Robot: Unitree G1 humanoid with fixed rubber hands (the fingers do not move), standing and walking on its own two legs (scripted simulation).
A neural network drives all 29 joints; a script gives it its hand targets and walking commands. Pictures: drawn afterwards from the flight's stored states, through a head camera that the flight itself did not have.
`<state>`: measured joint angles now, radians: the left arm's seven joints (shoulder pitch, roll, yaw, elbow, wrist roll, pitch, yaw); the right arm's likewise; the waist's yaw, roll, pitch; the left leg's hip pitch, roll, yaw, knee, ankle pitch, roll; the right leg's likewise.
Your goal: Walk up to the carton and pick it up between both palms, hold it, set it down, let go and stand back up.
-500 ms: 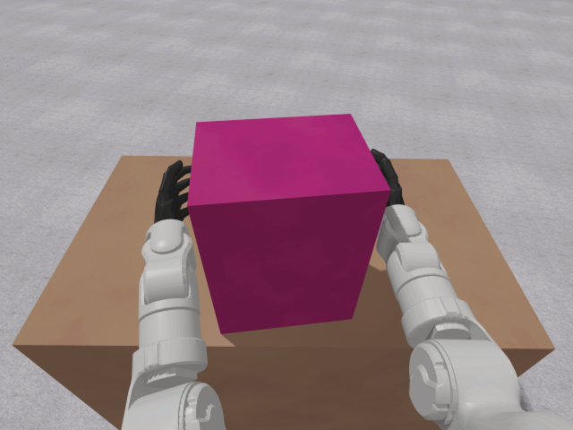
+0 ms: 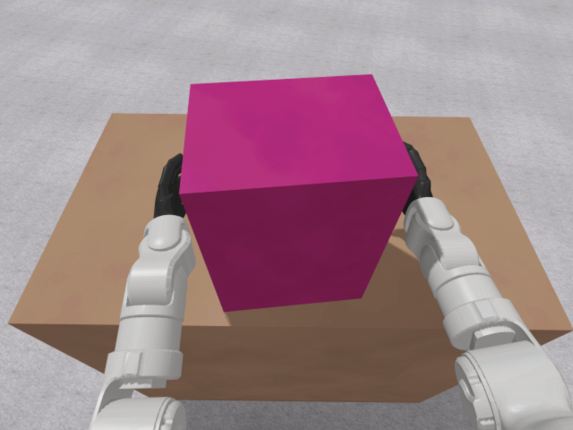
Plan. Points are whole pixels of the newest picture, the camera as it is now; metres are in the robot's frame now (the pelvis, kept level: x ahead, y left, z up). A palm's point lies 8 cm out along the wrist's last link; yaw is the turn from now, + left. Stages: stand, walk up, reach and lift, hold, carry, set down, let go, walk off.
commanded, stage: set down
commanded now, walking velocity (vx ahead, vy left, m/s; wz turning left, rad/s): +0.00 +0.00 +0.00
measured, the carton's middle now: (288, 207) +0.38 +0.06 +0.09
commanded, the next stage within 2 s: none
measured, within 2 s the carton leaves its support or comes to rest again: neither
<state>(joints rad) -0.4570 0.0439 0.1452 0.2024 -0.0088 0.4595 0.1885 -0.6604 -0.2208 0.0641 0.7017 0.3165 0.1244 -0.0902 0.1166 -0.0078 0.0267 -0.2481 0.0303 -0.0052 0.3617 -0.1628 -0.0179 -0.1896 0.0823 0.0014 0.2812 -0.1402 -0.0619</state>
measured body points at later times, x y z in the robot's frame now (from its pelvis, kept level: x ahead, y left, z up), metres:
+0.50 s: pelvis +0.00 -0.02 +0.00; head -0.01 -0.02 +0.45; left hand +0.35 +0.25 +0.18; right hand +0.44 -0.15 +0.19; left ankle +0.01 +0.13 -0.75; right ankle +0.00 -0.08 -0.75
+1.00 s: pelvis -0.01 +0.00 +0.00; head -0.02 +0.01 +0.45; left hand +0.35 +0.25 +0.23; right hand +0.42 -0.18 +0.23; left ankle +0.01 +0.13 -0.75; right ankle +0.00 -0.08 -0.75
